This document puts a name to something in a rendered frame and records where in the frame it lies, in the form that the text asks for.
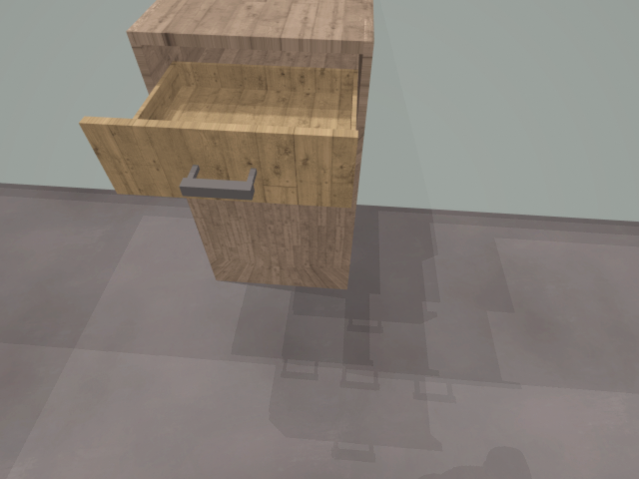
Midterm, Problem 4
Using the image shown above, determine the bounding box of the cabinet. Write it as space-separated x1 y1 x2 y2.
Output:
126 0 374 289

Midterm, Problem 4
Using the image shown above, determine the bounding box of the handle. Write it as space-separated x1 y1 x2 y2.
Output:
179 165 257 201

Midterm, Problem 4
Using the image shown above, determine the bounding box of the drawer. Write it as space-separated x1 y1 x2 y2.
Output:
79 61 358 208

